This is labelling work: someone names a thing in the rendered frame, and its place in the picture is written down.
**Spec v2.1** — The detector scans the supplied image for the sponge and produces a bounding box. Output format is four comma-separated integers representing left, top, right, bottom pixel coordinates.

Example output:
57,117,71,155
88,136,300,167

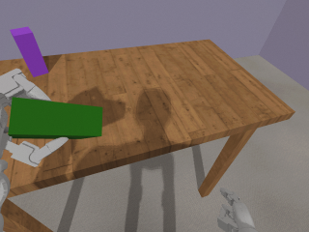
8,97,103,139

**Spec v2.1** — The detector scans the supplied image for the table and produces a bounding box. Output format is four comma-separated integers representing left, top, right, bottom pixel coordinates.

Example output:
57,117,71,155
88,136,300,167
0,39,295,232

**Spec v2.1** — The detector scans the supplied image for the robot right hand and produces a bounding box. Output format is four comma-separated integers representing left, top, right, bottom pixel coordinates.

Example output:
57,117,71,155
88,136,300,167
217,188,255,232

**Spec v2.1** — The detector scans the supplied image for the robot left hand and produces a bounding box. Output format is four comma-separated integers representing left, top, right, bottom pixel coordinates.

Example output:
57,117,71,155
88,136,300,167
0,69,69,167

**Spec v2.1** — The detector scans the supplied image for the robot left forearm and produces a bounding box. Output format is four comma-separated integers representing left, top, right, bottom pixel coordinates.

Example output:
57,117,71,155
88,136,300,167
0,159,11,232

